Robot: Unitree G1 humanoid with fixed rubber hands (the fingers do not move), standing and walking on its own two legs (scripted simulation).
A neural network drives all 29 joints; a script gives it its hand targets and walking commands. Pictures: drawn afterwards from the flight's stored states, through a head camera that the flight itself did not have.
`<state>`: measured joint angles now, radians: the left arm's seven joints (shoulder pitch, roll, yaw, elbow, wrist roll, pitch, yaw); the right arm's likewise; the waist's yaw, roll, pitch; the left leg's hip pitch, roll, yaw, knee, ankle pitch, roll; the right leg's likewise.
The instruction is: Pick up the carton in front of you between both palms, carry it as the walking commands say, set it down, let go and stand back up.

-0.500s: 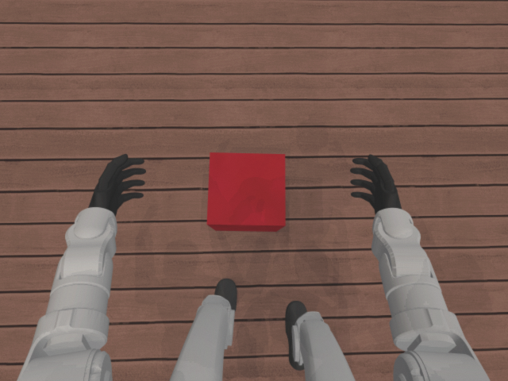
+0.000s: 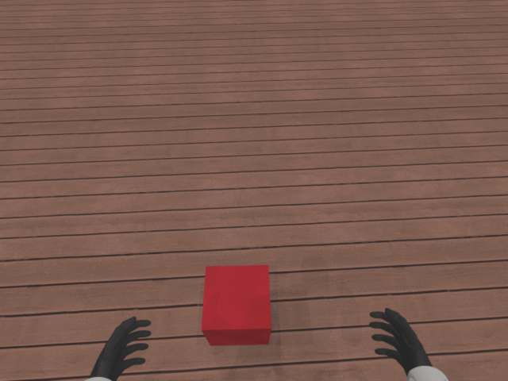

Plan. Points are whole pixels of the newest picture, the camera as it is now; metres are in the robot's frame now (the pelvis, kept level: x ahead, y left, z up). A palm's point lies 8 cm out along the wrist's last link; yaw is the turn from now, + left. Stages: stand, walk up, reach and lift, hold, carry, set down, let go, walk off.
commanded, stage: let go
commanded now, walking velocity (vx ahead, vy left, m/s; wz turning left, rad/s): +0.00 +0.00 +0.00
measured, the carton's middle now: (238, 306) +0.42 +0.07 -0.65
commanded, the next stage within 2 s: stand in 0.46 s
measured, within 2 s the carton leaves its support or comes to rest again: neither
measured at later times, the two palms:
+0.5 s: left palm (100, 367) +0.17 +0.25 -0.07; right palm (419, 371) +0.17 -0.23 -0.07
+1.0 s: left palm (71, 380) +0.16 +0.30 -0.10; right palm out of the picture +0.15 -0.28 -0.08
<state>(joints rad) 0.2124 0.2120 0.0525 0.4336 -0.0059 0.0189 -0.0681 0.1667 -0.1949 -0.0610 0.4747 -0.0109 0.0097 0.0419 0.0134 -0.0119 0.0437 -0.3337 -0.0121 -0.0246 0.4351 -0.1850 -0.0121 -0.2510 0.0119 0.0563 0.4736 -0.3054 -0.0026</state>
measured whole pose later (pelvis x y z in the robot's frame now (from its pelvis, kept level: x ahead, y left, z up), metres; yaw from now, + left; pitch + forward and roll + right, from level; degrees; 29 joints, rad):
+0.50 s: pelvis +0.01 +0.00 +0.00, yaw +0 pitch -3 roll +1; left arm 0.22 0.25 0.03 0.42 0.03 0.16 -0.02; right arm 0.21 -0.22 -0.02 0.51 -0.02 0.08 0.02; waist 0.01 -0.02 0.06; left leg -0.18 -0.02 -0.03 0.47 -0.24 -0.01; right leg -0.08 0.01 0.05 0.48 -0.35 0.00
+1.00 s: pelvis +0.03 +0.02 +0.00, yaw -1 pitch +0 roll +0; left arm 0.21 0.35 0.03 0.72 0.03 0.01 0.02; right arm 0.14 -0.32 -0.03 0.81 -0.04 0.00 -0.02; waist -0.01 -0.04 0.00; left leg -0.23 -0.02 0.00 0.51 -0.28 0.01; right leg -0.11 0.01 0.08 0.47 -0.35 0.02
